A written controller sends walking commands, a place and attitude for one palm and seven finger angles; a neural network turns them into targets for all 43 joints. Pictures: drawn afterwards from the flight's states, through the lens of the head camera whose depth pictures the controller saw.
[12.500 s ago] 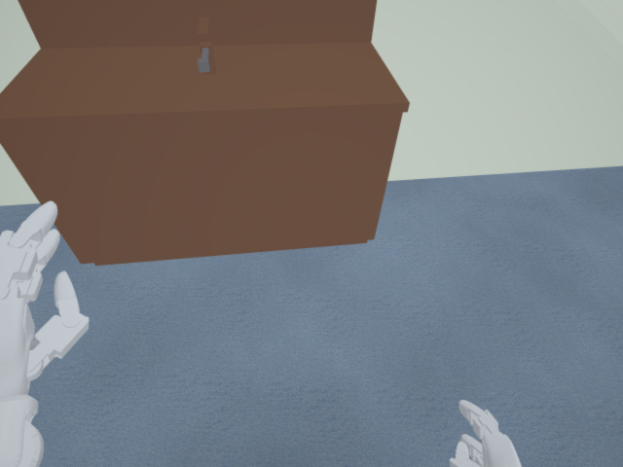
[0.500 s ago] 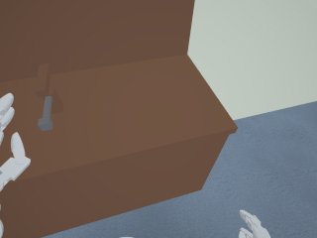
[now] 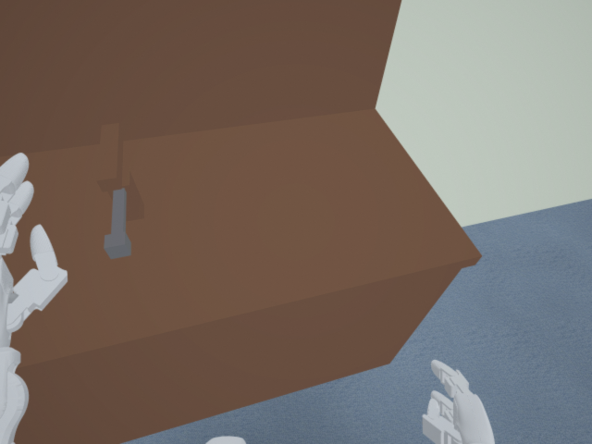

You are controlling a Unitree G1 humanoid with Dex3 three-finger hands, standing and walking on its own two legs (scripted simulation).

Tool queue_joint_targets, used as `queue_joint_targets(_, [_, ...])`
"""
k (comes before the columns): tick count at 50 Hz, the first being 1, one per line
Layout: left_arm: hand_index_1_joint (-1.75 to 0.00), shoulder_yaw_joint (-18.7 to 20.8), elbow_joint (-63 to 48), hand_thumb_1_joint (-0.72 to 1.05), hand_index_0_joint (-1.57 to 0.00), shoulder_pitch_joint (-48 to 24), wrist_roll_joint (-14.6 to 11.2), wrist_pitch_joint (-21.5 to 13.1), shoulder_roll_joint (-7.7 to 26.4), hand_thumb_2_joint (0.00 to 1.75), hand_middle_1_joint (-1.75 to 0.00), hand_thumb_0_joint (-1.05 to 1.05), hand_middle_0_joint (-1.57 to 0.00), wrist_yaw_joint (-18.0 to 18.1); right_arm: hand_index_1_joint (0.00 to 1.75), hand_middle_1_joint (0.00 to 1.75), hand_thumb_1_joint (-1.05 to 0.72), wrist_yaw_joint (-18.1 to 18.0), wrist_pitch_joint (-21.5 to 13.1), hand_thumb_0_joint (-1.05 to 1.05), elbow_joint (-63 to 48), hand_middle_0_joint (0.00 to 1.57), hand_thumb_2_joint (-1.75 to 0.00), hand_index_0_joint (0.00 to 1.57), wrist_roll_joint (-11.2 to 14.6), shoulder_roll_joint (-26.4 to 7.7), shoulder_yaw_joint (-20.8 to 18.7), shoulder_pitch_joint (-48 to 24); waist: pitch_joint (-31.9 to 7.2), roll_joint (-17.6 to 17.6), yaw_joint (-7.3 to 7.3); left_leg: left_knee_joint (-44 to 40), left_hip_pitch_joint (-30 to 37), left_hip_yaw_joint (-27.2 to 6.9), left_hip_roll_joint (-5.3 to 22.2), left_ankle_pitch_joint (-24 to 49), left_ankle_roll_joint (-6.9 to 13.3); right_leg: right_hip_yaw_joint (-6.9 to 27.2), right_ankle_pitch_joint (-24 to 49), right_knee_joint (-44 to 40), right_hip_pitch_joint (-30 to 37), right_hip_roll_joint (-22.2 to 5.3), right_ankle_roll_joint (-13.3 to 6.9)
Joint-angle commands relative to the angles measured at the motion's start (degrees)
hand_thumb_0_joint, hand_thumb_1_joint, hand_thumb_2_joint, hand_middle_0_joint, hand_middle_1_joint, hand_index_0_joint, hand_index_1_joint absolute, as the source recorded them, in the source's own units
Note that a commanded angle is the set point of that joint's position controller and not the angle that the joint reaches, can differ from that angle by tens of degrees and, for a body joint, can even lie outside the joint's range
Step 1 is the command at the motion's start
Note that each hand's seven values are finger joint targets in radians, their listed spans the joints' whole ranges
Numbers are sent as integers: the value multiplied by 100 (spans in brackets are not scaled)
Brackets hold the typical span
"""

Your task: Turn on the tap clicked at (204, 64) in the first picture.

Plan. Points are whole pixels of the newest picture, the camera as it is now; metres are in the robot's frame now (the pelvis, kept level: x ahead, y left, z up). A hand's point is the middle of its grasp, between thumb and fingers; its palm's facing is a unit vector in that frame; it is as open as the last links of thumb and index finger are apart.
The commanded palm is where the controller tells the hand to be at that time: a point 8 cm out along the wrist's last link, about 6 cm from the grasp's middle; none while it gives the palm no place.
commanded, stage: come to a stop and stand still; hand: left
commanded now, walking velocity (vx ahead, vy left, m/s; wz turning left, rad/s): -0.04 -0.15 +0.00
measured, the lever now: (118, 245) +0.35 +0.30 +0.03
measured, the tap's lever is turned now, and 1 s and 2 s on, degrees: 0 0 0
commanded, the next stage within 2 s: look again from close up in 0.76 s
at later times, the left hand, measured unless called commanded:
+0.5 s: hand (70, 285) +0.22 +0.24 +0.16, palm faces +0.25 -0.89 -0.39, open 7.4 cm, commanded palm +0.17 +0.29 +0.19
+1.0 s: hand (33, 262) +0.24 +0.28 +0.17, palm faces +0.35 -0.86 -0.38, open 7.4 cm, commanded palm +0.17 +0.31 +0.19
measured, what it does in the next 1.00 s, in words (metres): stands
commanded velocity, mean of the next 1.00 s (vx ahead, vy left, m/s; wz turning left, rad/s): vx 0.00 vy -0.01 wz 0.00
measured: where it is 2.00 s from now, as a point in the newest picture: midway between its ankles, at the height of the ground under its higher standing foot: outside the picture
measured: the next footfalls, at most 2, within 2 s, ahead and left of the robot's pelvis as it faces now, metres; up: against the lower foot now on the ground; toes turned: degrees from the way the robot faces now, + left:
none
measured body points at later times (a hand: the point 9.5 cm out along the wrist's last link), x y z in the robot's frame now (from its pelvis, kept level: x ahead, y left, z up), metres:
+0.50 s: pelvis +0.00 +0.02 +0.01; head +0.02 +0.03 +0.46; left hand +0.20 +0.29 +0.18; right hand +0.17 -0.22 -0.05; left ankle +0.05 +0.13 -0.72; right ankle +0.00 -0.13 -0.72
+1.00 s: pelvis +0.01 +0.04 +0.02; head +0.05 +0.06 +0.46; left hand +0.21 +0.33 +0.19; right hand +0.20 -0.17 -0.05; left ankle +0.05 +0.13 -0.72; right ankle +0.00 -0.13 -0.72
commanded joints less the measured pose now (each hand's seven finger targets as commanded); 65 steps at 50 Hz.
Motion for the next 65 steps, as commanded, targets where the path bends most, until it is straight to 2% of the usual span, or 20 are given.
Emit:
queue_joint_targets(1, [-30, 680, -1922, 90, -20, 127, 35, -482, 1060, 90, -30, 0, -20, 63, 30, 30, -90, 42, -417, 0, -979, 20, -90, 20, 13, -723, -121, -445, -1266, 988, -37, -1067, 180, -820, 891, 621, 306, -137, 1209, -1516, 924, 96, -84])
queue_joint_targets(3, [-30, 693, -1858, 90, -20, 464, -53, -437, 935, 90, -30, 0, -20, 23, 30, 30, -90, 67, -361, 0, -1038, 20, -90, 20, 31, -772, -212, -320, -1244, 454, -96, -949, 360, -626, 629, 519, 106, 132, 1653, -1686, 735, 74, -176])
queue_joint_targets(7, [-30, 727, -1516, 90, -20, 331, -110, -345, 967, 90, -30, 0, -20, 28, 30, 30, -90, -35, -298, 0, -1016, 20, -90, 20, -5, -731, -130, -397, -1271, 1314, -81, -1390, 578, -638, 788, 719, 71, -31, 1570, -1640, 667, 185, -58])
queue_joint_targets(10, [-30, 568, -1284, 90, -20, 232, -106, -244, 874, 90, -30, 0, -20, 30, 30, 30, -90, -99, -276, 0, -993, 20, -90, 20, 14, -697, -70, -426, -1189, 969, -91, -1393, 591, -547, 688, 320, 77, 10, 1598, -1890, 678, 141, -75])
queue_joint_targets(11, [-30, 3714, -2280, 90, -20, -5519, 746, -909, 5256, 90, -30, 0, -20, -133, 30, 30, -90, -97, -541, 0, -857, 20, -90, 20, -365, -1119, -339, 174, -219, -20, 176, -413, -262, -170, 761, 902, 227, 502, 1828, -2458, -289, -330, -71])
queue_joint_targets(12, [-30, 1286, 906, 90, -20, -2317, 189, -635, 1712, 90, -30, 0, -20, -386, 30, 30, -90, -85, -538, 0, -524, 20, -90, 20, -105, -413, -96, -163, -1183, -205, -63, -568, 844, -219, 121, 1122, 158, 686, 2133, -2044, -309, -356, -424])
queue_joint_targets(13, [-30, 744, 871, 90, -20, -1077, 97, -582, 1098, 90, -30, 0, -20, -488, 30, 30, -90, -37, -619, 0, -918, 20, -90, 20, -57, -930, -379, 109, -1252, 538, 153, -539, 1201, -43, 284, 1354, 55, 982, 2797, -1977, -174, -192, -249])
queue_joint_targets(15, [-30, -114, -433, 90, -20, -311, -149, -618, 271, 90, -30, 0, -20, -474, 30, 30, -90, 176, -617, 0, -1041, 20, -90, 20, 97, -792, -295, -173, -1759, 1383, 76, -841, 1463, -163, 487, 1960, 214, 308, 2328, -1420, 392, -43, -123])
queue_joint_targets(17, [-30, 41, -1113, 90, -20, -96, -105, -610, 658, 90, -30, 0, -20, -366, 30, 30, -90, 273, -625, 0, -1163, 20, -90, 20, 69, -872, -306, -234, -1683, 818, 136, -883, 1069, -276, 541, 1572, 213, 193, 1793, -1500, 446, 55, -39])
queue_joint_targets(19, [-30, 358, -1151, 90, -20, 122, -97, -612, 950, 90, -30, 0, -20, -270, 30, 30, -90, 228, -601, 0, -1199, 20, -90, 20, 57, -844, -271, -285, -1336, 59, 116, -914, 698, -255, 366, 464, 124, 310, 1238, -1877, 257, 36, -64])
queue_joint_targets(20, [-30, 754, -1197, 90, -20, 285, -107, -618, 1291, 90, -30, 0, -20, -172, 30, 30, -90, 181, -564, 0, -1175, 20, -90, 20, 81, -832, -231, -397, -1260, 127, 118, -973, 714, -193, 329, 232, 111, 227, 1102, -1945, 164, 46, -76])
queue_joint_targets(21, [-30, 755, -1222, 90, -20, 149, -127, -676, 1224, 90, -30, 0, -20, -171, 30, 30, -90, 124, -544, 0, -1221, 20, -90, 20, 45, -832, -228, -373, -1166, 32, 62, -985, 581, -237, 280, -51, 116, 238, 827, -2012, 86, 18, -100])
queue_joint_targets(23, [-30, 1008, -1242, 90, -20, -78, -158, -788, 1400, 90, -30, 0, -20, -146, 30, 30, -90, 14, -544, 0, -1237, 20, -90, 20, 21, -830, -205, -384, -924, 277, 25, -1150, 488, -333, 282, -456, 116, 313, 392, -2116, -117, 50, -113])
queue_joint_targets(25, [-30, 1162, -1421, 90, -20, -328, -115, -870, 1556, 90, -30, 0, -20, -110, 30, 30, -90, -64, -546, 0, -1207, 20, -90, 20, 43, -838, -182, -471, -843, 902, 15, -1389, 490, -413, 375, -618, 137, 205, 448, -1986, -67, 152, -105])
queue_joint_targets(27, [-30, 953, -1275, 90, -20, -401, -112, -925, 1285, 90, -30, 0, -20, -122, 30, 30, -90, -85, -602, 0, -1206, 20, -90, 20, 37, -820, -182, -355, -948, 1104, 15, -1559, 293, -528, 488, -909, 215, 73, 579, -1794, 289, 184, -85])
queue_joint_targets(36, [-30, 286, -1046, 90, -20, -270, 47, -788, 704, 90, -30, 0, -20, -152, 30, 30, -90, 34, -735, 0, -955, 20, -90, 20, -10, -882, -176, -252, -1057, 754, -32, -1387, 567, -425, 423, -230, 133, -9, 1145, -2008, 319, 181, -39])
queue_joint_targets(40, [-30, 650, -1166, 90, -20, -225, 50, -742, 1039, 90, -30, 0, -20, -102, 30, 30, -90, 17, -663, 0, -984, 20, -90, 20, 14, -816, -139, -389, -1112, 689, 0, -1352, 662, -428, 421, 144, 112, -28, 1386, -1979, 391, 171, -34])
queue_joint_targets(50, [-30, 643, -1514, 90, -20, 31, -32, -690, 963, 90, -30, 0, -20, -110, 30, 30, -90, 2, -521, 0, -1060, 20, -90, 20, 26, -798, -149, -412, -1395, 918, -20, -1181, 988, -381, 462, 1107, 109, -108, 1961, -1859, 560, 128, -31])
queue_joint_targets(61, [-30, 430, -1384, 90, -20, -42, -52, -603, 819, 90, -30, 0, -20, -103, 30, 30, -90, -31, -357, 0, -1074, 20, -90, 20, 18, -842, -167, -379, -1274, 689, -55, -1268, 789, -417, 442, 689, 132, -127, 1825, -2006, 566, 130, -20])
queue_joint_targets(65, [-30, 632, -1425, 90, -20, -145, -61, -574, 1031, 90, -30, 0, -20, -82, 30, 30, -90, -26, -352, 0, -1146, 20, -90, 20, 63, -800, -178, -462, -1143, 963, -45, -1466, 744, -537, 618, 410, 105, -187, 1455, -1913, 487, 206, 19])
